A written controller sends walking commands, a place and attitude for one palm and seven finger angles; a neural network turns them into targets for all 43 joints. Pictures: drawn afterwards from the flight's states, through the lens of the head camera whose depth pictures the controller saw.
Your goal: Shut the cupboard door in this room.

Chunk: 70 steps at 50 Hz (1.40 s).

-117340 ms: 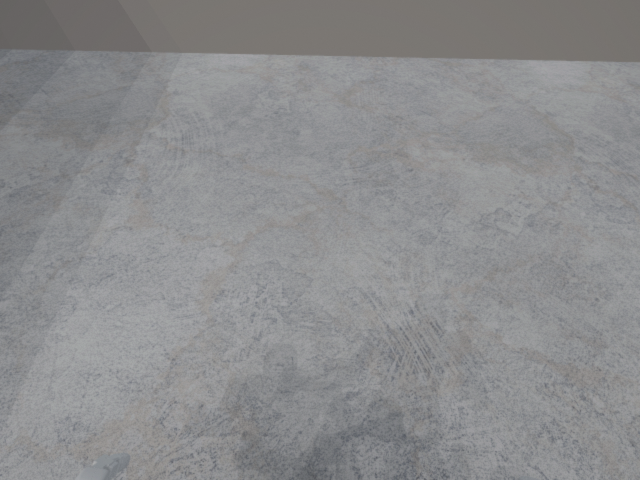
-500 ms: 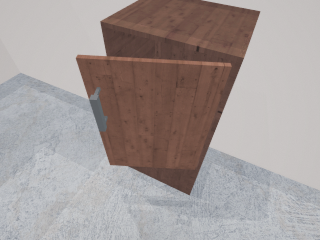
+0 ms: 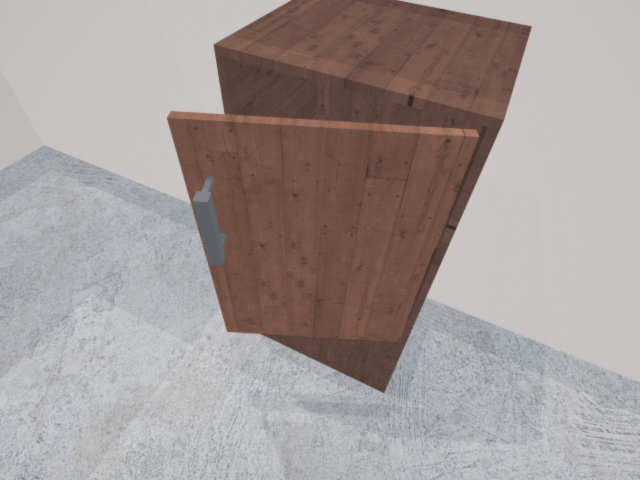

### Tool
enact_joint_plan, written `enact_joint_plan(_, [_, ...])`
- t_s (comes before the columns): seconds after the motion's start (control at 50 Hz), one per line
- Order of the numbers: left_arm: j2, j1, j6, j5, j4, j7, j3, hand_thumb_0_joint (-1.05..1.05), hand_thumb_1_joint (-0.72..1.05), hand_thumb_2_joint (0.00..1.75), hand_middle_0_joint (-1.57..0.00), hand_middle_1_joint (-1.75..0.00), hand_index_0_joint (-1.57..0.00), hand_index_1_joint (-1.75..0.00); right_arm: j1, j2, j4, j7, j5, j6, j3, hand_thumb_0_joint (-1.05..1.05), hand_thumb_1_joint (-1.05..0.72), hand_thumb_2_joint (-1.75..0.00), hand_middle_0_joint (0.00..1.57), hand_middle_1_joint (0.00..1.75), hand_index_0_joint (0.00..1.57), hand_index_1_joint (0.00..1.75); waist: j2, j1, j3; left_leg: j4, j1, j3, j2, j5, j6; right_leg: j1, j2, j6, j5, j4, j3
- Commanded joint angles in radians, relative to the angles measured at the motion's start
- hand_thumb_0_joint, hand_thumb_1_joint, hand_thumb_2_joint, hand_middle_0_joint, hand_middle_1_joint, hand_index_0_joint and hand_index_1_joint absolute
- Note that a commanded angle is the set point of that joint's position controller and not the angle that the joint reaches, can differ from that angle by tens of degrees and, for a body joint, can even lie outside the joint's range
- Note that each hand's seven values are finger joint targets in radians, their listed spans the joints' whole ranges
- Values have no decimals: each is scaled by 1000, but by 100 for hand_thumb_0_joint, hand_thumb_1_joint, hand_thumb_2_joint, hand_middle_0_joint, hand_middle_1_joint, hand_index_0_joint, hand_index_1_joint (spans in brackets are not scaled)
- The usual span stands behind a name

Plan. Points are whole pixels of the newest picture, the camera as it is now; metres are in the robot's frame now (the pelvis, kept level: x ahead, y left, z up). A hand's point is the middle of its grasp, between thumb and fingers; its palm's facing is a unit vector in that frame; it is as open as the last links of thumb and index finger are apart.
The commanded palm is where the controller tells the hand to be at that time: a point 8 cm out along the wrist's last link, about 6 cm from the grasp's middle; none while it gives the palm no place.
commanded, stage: come to a stop and stand still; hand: left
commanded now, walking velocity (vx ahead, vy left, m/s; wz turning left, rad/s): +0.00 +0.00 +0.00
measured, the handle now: (213, 221) +0.48 +0.21 +0.02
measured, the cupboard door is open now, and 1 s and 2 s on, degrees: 23 23 23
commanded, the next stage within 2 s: look again from close up in 0.04 s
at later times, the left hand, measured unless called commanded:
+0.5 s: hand out of the picture +0.02 +0.18 -0.18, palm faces +0.04 -0.98 -0.20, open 7.4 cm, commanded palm none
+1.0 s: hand out of the picture -0.03 +0.17 -0.19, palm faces +0.08 -0.99 -0.12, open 7.4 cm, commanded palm none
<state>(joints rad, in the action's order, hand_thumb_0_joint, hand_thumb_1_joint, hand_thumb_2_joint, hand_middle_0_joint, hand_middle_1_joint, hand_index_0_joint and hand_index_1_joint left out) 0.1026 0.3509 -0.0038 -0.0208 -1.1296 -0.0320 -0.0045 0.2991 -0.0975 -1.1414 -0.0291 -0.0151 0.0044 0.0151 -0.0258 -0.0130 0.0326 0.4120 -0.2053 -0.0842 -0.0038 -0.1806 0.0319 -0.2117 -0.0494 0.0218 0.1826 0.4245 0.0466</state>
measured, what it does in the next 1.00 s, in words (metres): stands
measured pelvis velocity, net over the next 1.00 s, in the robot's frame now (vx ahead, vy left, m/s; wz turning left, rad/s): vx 0.01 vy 0.01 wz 0.03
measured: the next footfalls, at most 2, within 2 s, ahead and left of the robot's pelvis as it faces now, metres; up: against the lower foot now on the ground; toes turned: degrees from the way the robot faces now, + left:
none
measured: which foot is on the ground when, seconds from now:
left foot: down 0.00-1.00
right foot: down 0.00-1.00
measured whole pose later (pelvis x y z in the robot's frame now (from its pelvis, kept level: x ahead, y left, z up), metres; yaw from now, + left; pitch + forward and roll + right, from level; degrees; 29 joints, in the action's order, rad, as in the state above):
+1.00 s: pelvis +0.01 +0.01 -0.01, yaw +2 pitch -3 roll -1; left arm 0.15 0.39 0.00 -0.02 -1.08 -0.02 -0.01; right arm 0.36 -0.14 -1.09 0.00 -0.03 0.00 0.00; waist -0.05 -0.01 0.00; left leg 0.57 -0.25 -0.06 -0.01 -0.27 0.05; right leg -0.23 -0.06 0.01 0.28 0.54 0.06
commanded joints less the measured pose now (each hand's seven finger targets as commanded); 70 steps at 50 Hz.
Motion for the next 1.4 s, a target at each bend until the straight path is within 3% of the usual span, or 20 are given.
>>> enact_joint_plan(0.0, [74, 81, -7, -1, 24, -8, -15, 0, 90, 90, -20, -30, -20, -30, 64, -94, 31, -3, 4, -14, 18, 0, -90, -90, 20, 30, 20, 30, 25, 4, 79, -150, -63, 144, 110, -167, -2, -41, -51, -30, 64, -79, -76])
enact_joint_plan(0.1, [76, 79, -7, -2, 25, -8, -16, 0, 90, 90, -20, -30, -20, -30, 64, -95, 33, -3, 3, -17, 17, 0, -90, -90, 20, 30, 20, 30, 31, 1, 73, -157, -66, 147, 112, -159, 0, -26, -51, -31, 45, -70, -72])
enact_joint_plan(0.12, [128, 96, -24, -15, 1, -43, 3, 0, 90, 90, -20, -30, -20, -30, -46, -162, 110, 10, 9, -31, 6, 0, -90, -90, 20, 30, 20, 30, 61, -22, 81, 46, -108, 70, 116, -39, -33, -36, -78, -43, -23, -55, -64])
enact_joint_plan(0.14, [154, 80, -48, -11, 15, -37, 1, 0, 90, 90, -20, -30, -20, -30, -30, -116, 123, 15, 9, -44, -7, 0, -90, -90, 20, 30, 20, 30, 45, 10, 4, 41, -57, 91, 77, 63, -40, -5, -112, -59, -272, -32, -95])
enact_joint_plan(0.16, [148, 78, -50, -4, 37, -32, -3, 0, 90, 90, -20, -30, -20, -30, 52, -89, 111, 9, 6, -55, -1, 0, -90, -90, 20, 30, 20, 30, 60, 24, -103, 27, -1, 104, 79, 41, -31, 54, -119, -68, -220, 8, -99])
enact_joint_plan(0.2, [135, 42, -44, 5, 51, -27, 3, 0, 90, 90, -20, -30, -20, -30, 66, -126, 102, 7, 8, -51, 0, 0, -90, -90, 20, 30, 20, 30, 1, 32, -150, 33, 6, 127, 102, 95, -14, 65, -90, -62, -105, 16, -75])
enact_joint_plan(0.26, [126, 16, -27, 2, 74, -21, 5, 0, 90, 90, -20, -30, -20, -30, 38, -134, 122, 7, 4, -37, 1, 0, -90, -90, 20, 30, 20, 30, 36, 23, 25, -27, -100, 152, 102, -52, -6, -24, -65, -58, 73, -8, -65])
enact_joint_plan(0.32, [131, 23, -19, -1, 92, -16, 2, 0, 90, 90, -20, -30, -20, -30, 37, -154, 138, 12, 2, -29, 5, 0, -90, -90, 20, 30, 20, 30, 27, 20, 104, -82, -163, 170, 95, -191, -5, -60, -51, -57, 140, -13, -65])
enact_joint_plan(0.68, [158, 21, -22, 5, 124, -6, 1, 0, 90, 90, -20, -30, -20, -30, 25, -159, 124, 16, 5, -29, -3, 0, -90, -90, 20, 30, 20, 30, 5, 14, 32, -71, -81, 134, 77, -100, -11, -20, -78, -52, 113, -84, -86])
enact_joint_plan(0.8, [174, 53, -12, -3, 111, -2, -17, 0, 90, 90, -20, -30, -20, -30, 50, -149, 108, 22, -7, -10, -1, 0, -90, -90, 20, 30, 20, 30, -22, 7, 81, -7, -147, 96, 34, -310, -11, -66, -100, -79, 424, -130, -130])
enact_joint_plan(0.9, [184, 55, -12, 0, 112, 0, -36, 0, 90, 90, -20, -30, -20, -30, 90, -118, 102, 24, -9, -13, 1, 0, -90, -90, 20, 30, 20, 30, -66, 19, 113, 90, -111, 47, 4, -233, -11, -140, -143, -115, 475, -151, -164])
enact_joint_plan(0.94, [167, 53, -12, -2, 116, 2, -35, 0, 90, 90, -20, -30, -20, -30, 118, -119, 95, 23, -6, -22, 3, 0, -90, -90, 20, 30, 20, 30, 8, 25, 106, 20, -79, 82, 23, -259, 1, -149, -102, -107, 427, -83, -113])
enact_joint_plan(1.0, [103, 40, -6, -11, 130, 9, -25, 0, 90, 90, -20, -30, -20, -30, 162, -189, 85, 14, -8, -27, 22, 0, -90, -90, 20, 30, 20, 30, 212, 38, 140, -228, -122, 335, 179, -544, 68, -174, 26, -65, 300, 180, 51])
enact_joint_plan(1.04, [77, 23, -11, -18, 134, 12, -13, 0, 90, 90, -20, -30, -20, -30, 161, -184, 88, 4, -5, -37, 19, 0, -90, -90, 20, 30, 20, 30, 192, 30, 161, -263, -55, 424, 249, -376, 132, -254, 21, -63, 254, 300, 37])
enact_joint_plan(1.1, [40, 29, -20, 2, 108, 8, -4, 0, 90, 90, -20, -30, -20, -30, 136, -141, 79, -12, -6, -53, -1, 0, -90, -90, 20, 30, 20, 30, 82, 11, 65, -143, 23, 291, 236, 201, 131, -149, -4, -51, 216, 193, 1])
enact_joint_plan(1.14, [41, 75, -27, 13, 79, 2, -4, 0, 90, 90, -20, -30, -20, -30, 109, -124, 71, -23, 4, -61, -10, 0, -90, -90, 20, 30, 20, 30, 62, -16, -7, -28, 74, 195, 187, 525, 90, -21, -9, -36, 0, -1, -7])
enact_joint_plan(1.2, [98, 86, -25, 18, 66, -9, -10, 0, 90, 90, -20, -30, -20, -30, 110, -107, 66, -23, 16, -61, -8, 0, -90, -90, 20, 30, 20, 30, 50, 0, -50, -16, 4, 133, 121, 413, 13, 129, -70, -58, -329, 20, -69])
enact_joint_plan(1.22, [105, 67, -17, 17, 72, -9, -10, 0, 90, 90, -20, -30, -20, -30, 100, -106, 66, -22, 17, -58, -5, 0, -90, -90, 20, 30, 20, 30, 93, 3, -36, -47, -2, 141, 119, 347, 4, 108, -74, -54, -272, 28, -59])
enact_joint_plan(1.26, [96, 43, -7, 11, 82, -10, -14, 0, 90, 90, -20, -30, -20, -30, 87, -118, 58, -25, 13, -45, 5, 0, -90, -90, 20, 30, 20, 30, -13, 4, 5, -28, -4, 150, 137, 377, 16, 77, -51, -51, -268, 46, -58])
enact_joint_plan(1.38, [102, 22, 4, 10, 101, -17, -16, 0, 90, 90, -20, -30, -20, -30, 47, -106, 54, -19, 13, -33, 9, 0, -90, -90, 20, 30, 20, 30, 18, 1, 15, -47, -11, 143, 131, 242, 20, 50, -58, -52, -180, 28, -82])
